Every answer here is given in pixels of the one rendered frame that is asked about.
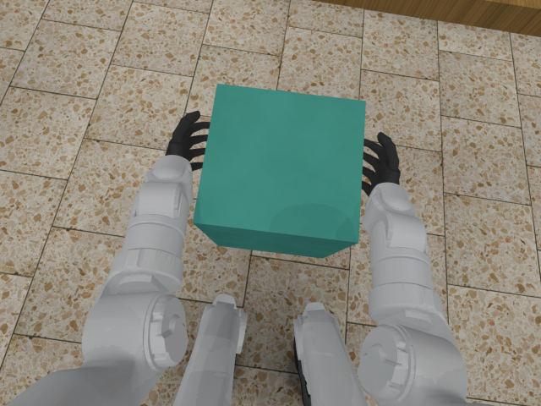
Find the carton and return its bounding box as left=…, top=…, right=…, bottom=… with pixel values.
left=193, top=84, right=366, bottom=259

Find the robot right forearm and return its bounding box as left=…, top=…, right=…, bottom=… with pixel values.
left=362, top=183, right=460, bottom=352

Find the right robot hand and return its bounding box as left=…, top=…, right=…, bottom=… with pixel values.
left=362, top=132, right=401, bottom=196

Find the robot left shin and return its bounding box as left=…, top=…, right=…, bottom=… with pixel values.
left=199, top=294, right=237, bottom=326

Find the robot left forearm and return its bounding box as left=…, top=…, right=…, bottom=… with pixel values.
left=82, top=155, right=194, bottom=356

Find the right robot upper arm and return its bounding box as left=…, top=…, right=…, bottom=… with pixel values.
left=357, top=322, right=494, bottom=406

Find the left robot upper arm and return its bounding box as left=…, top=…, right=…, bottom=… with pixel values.
left=5, top=291, right=189, bottom=406

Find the left robot hand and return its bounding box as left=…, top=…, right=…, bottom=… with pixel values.
left=165, top=111, right=210, bottom=172

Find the robot left thigh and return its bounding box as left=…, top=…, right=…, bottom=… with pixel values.
left=173, top=301, right=248, bottom=406

